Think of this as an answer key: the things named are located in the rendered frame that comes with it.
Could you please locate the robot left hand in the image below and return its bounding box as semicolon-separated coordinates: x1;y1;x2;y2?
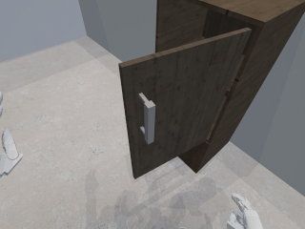
0;92;23;178

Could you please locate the cupboard door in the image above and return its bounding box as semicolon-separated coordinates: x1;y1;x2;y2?
118;27;252;179

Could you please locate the handle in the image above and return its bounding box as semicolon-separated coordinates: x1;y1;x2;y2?
138;93;156;144

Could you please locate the robot right hand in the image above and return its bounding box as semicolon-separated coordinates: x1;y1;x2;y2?
227;193;264;229

